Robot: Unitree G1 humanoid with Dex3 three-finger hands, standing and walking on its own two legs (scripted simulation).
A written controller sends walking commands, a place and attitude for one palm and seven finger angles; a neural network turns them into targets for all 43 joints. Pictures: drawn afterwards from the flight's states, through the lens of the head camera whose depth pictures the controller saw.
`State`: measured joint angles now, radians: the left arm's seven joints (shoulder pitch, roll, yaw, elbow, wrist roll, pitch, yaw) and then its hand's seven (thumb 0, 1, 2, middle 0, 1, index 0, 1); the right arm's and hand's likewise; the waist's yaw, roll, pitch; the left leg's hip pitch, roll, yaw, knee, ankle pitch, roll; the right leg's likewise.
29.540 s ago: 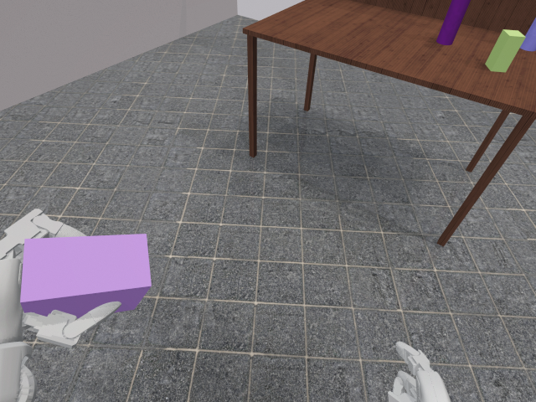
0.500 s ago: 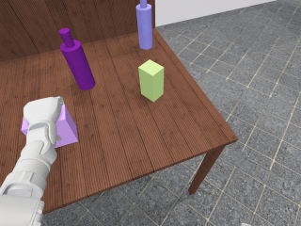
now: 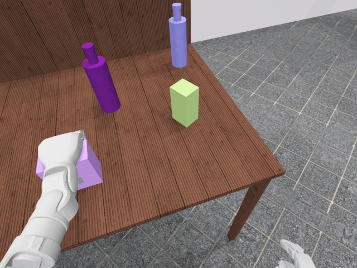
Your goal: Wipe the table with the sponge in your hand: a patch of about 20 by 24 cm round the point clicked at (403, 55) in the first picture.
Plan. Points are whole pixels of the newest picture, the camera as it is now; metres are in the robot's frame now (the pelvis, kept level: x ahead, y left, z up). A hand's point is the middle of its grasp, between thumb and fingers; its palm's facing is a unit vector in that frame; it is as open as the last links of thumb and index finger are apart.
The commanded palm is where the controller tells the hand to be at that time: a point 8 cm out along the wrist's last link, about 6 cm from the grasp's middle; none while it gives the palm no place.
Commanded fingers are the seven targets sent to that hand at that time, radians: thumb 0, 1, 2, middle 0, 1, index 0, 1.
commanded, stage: wipe back along the middle lane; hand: left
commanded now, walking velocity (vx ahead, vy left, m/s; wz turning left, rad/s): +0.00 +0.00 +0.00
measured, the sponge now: (75, 172) +0.32 +0.31 +0.00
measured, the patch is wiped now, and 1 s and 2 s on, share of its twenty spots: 0.85 0.95 0.95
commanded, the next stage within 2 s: slide across to the third lane in 0.74 s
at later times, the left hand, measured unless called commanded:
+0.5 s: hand (72, 179) +0.28 +0.28 +0.04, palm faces -0.02 -0.03 -1.00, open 9.8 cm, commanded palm +0.24 +0.26 +0.07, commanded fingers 0.00 0.10 1.30 -1.20 -1.60 -1.20 -1.60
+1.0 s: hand (75, 193) +0.25 +0.26 +0.04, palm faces -0.02 -0.05 -1.00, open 9.8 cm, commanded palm +0.22 +0.23 +0.08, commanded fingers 0.00 0.10 1.30 -1.20 -1.60 -1.20 -1.60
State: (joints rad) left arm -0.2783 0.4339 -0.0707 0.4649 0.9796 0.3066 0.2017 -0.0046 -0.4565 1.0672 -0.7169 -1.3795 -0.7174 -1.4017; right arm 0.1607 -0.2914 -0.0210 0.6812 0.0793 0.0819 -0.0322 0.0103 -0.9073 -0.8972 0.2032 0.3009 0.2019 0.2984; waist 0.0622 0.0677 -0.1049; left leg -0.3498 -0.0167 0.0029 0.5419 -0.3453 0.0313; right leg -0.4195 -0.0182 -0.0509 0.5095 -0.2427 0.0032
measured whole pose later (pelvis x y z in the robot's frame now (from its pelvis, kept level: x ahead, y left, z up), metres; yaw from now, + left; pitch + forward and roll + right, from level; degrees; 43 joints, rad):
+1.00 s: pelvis -0.01 -0.01 +0.00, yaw +0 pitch +4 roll +0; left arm 0.03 0.36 -0.16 0.11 0.99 0.43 0.18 0.02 -0.45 1.07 -0.70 -1.39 -0.71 -1.41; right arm 0.10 -0.27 0.00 0.66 0.07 0.04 -0.03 0.01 -0.91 -0.90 0.20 0.30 0.20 0.30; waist 0.10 0.09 -0.08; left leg -0.25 -0.01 0.01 0.52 -0.34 0.02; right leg -0.34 -0.01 -0.04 0.52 -0.25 -0.01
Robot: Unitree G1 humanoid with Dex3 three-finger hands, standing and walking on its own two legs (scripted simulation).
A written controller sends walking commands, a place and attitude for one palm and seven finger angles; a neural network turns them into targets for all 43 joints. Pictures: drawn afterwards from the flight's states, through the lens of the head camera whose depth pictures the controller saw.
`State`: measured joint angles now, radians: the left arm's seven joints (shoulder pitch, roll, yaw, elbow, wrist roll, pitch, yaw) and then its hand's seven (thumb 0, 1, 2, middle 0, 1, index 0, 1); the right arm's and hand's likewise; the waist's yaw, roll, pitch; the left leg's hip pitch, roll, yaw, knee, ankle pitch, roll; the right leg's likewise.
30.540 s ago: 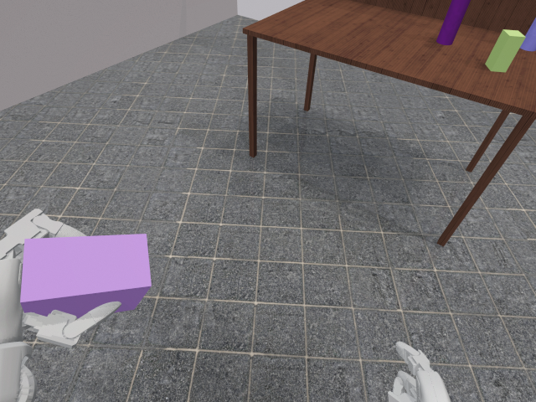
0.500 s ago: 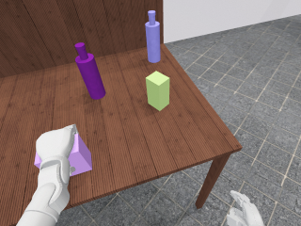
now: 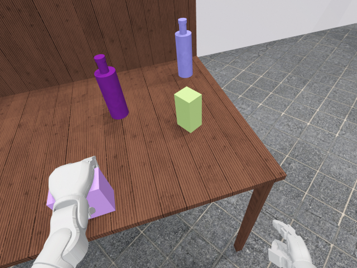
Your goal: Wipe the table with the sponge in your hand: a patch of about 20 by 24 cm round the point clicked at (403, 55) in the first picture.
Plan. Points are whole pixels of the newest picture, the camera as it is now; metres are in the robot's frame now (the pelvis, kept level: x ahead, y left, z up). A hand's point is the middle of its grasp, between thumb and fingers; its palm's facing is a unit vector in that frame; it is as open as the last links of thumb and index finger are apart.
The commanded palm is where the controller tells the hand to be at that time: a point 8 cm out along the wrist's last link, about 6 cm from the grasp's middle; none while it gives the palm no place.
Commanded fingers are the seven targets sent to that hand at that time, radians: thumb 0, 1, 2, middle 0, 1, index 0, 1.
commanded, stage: slide across to the third lane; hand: left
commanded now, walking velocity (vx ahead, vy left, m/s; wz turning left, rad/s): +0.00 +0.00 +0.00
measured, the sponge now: (87, 200) +0.25 +0.28 +0.00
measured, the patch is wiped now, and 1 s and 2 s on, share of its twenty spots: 0.95 0.95 0.95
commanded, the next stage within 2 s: wipe forward along the third lane in 0.86 s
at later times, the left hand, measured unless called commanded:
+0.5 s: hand (103, 186) +0.27 +0.23 +0.04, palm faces -0.04 -0.03 -1.00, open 9.8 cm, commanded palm +0.26 +0.18 +0.08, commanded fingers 0.00 0.10 1.30 -1.20 -1.60 -1.20 -1.60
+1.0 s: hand (112, 184) +0.28 +0.21 +0.04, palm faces -0.03 -0.05 -1.00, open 9.8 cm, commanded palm +0.26 +0.18 +0.08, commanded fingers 0.00 0.10 1.30 -1.20 -1.60 -1.20 -1.60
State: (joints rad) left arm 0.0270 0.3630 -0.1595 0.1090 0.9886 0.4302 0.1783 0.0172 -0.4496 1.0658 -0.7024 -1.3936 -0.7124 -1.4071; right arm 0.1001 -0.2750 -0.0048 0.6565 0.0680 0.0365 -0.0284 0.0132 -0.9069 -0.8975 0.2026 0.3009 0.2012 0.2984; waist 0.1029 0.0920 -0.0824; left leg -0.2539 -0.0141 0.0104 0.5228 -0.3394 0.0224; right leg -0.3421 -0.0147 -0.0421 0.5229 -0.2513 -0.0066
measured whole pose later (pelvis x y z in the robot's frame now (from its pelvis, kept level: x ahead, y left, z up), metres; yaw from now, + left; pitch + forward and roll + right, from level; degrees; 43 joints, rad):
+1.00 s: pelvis -0.02 -0.02 +0.00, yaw +0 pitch +3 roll +1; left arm -0.21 0.28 -0.28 0.37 0.97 0.48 0.21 0.00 -0.47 1.07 -0.72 -1.39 -0.74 -1.39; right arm 0.08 -0.28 0.00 0.70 0.09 0.08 -0.03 0.01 -0.91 -0.90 0.20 0.30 0.20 0.30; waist 0.09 0.09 -0.08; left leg -0.25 0.00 0.00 0.50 -0.30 -0.01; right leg -0.35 0.00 -0.05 0.53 -0.22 -0.04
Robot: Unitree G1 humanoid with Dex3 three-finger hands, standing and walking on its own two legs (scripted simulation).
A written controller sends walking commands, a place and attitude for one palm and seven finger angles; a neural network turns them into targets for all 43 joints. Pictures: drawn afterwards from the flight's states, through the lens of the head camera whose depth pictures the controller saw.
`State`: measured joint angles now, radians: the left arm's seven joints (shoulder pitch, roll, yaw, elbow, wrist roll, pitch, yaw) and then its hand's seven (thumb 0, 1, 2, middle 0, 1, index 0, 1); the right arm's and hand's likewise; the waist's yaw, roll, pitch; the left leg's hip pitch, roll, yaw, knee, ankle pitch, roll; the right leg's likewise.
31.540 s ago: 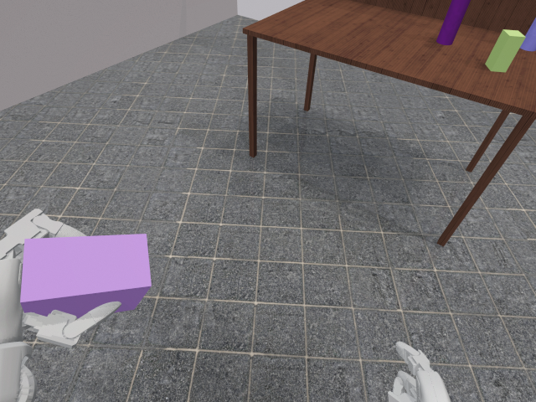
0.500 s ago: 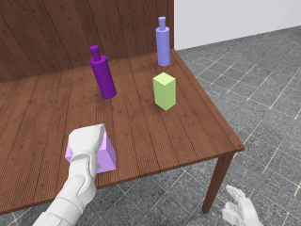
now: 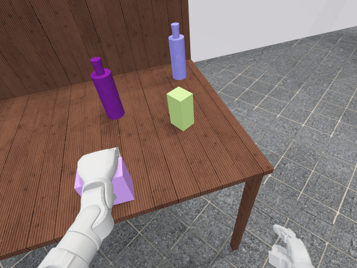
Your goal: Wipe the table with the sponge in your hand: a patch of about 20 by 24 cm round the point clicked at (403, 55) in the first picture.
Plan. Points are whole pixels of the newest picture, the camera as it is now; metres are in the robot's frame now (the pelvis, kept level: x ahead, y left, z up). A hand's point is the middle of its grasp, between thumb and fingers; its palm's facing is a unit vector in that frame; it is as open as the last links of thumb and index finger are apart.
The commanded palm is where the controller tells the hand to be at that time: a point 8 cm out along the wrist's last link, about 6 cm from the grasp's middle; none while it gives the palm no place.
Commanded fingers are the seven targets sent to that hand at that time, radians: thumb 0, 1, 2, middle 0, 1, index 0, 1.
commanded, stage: wipe forward along the third lane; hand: left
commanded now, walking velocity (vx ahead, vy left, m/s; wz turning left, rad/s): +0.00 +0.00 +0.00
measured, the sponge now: (109, 188) +0.30 +0.24 -0.01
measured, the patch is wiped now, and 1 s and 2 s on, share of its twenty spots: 0.95 0.95 1.00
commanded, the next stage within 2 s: wipe back along the third lane in 1.58 s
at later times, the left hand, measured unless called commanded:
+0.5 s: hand (109, 166) +0.34 +0.24 +0.03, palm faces -0.08 -0.02 -1.00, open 9.8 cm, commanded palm +0.33 +0.23 +0.06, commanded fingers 0.00 0.10 1.30 -1.20 -1.60 -1.20 -1.60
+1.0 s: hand (110, 152) +0.39 +0.25 +0.04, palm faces -0.11 +0.03 -0.99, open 9.8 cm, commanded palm +0.38 +0.25 +0.06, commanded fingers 0.00 0.10 1.30 -1.20 -1.60 -1.20 -1.60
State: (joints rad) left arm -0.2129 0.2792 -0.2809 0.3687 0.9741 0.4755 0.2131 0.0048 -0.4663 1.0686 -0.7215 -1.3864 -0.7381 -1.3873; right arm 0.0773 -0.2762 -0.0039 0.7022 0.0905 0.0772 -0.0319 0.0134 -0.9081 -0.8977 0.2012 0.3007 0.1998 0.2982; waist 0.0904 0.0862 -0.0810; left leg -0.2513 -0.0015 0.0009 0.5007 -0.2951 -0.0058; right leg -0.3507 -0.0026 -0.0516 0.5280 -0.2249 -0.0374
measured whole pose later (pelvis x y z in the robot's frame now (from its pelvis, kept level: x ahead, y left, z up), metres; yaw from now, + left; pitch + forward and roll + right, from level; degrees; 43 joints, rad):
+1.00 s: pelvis -0.04 -0.01 -0.02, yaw -2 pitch +11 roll +1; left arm -0.74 0.45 -0.08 1.07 0.99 0.24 0.26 0.01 -0.56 1.13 -0.79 -1.34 -0.82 -1.33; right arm 0.24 -0.29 -0.01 0.76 0.08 0.01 -0.07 0.01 -0.91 -0.90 0.20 0.30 0.20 0.30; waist -0.04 0.05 -0.11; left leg -0.55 0.00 -0.01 0.63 -0.29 0.00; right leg -0.64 0.03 -0.03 0.60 -0.17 -0.05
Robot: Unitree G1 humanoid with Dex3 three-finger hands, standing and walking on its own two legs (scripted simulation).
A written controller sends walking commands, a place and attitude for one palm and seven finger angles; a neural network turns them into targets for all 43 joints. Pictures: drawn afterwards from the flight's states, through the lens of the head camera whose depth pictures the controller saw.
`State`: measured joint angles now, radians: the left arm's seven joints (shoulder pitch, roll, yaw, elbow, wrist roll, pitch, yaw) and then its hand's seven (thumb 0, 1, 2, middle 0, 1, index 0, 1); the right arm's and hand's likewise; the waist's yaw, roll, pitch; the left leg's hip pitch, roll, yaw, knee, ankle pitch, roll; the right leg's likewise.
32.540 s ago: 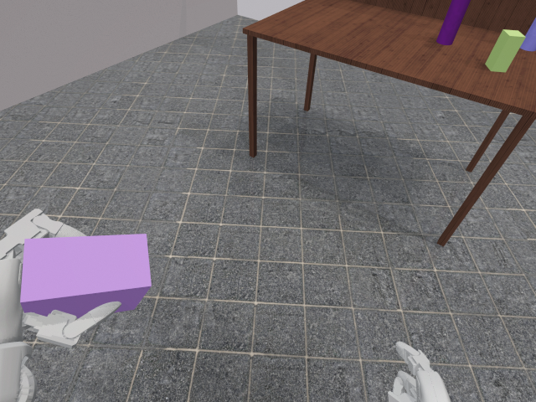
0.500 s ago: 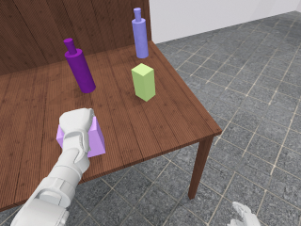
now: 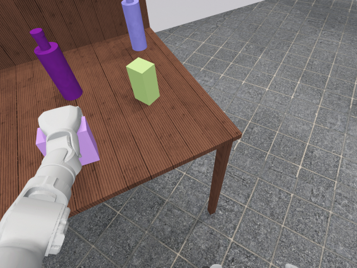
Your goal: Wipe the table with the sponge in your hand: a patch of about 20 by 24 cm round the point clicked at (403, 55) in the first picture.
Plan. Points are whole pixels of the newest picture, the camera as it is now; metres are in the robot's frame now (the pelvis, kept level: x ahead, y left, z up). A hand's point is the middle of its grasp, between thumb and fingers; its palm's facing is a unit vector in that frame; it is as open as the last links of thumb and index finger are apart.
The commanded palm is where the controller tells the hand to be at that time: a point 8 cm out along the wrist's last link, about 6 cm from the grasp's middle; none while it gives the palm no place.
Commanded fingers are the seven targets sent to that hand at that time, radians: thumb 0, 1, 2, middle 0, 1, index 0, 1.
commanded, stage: wipe forward along the third lane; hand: left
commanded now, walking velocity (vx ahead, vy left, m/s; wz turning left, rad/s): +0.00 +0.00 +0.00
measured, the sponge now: (73, 149) +0.41 +0.29 +0.01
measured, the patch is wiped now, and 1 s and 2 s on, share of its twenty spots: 0.95 1.00 1.00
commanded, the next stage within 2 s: wipe back along the third lane in 0.58 s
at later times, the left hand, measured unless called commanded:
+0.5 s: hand (68, 118) +0.48 +0.30 +0.05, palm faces -0.14 +0.03 -0.99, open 9.8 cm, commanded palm +0.48 +0.30 +0.08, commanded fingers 0.00 0.10 1.30 -1.20 -1.60 -1.20 -1.60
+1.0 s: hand (66, 113) +0.50 +0.32 +0.05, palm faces -0.06 +0.01 -1.00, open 9.8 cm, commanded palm +0.46 +0.29 +0.08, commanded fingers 0.00 0.10 1.30 -1.20 -1.60 -1.20 -1.60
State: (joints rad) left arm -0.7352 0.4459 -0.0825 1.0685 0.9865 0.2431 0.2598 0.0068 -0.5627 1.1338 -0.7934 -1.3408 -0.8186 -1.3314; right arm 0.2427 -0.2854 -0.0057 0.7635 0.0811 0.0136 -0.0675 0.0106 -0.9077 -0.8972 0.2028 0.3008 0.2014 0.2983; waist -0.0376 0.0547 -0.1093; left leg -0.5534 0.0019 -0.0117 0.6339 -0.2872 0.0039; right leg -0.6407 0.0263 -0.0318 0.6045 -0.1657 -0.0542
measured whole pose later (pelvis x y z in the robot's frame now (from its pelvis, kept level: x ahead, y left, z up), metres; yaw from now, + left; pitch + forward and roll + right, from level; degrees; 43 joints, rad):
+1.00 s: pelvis +0.06 +0.04 +0.01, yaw -1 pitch +16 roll -1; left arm -0.78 0.45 -0.10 1.05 0.99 0.27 0.31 0.00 -0.53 1.12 -0.76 -1.36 -0.78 -1.37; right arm 0.30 -0.26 -0.02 0.77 0.07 0.06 -0.01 0.01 -0.91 -0.90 0.20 0.30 0.20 0.30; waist -0.03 0.05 -0.15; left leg -0.55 -0.01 0.00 0.61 -0.35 0.04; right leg -0.62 0.02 0.00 0.54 -0.20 0.00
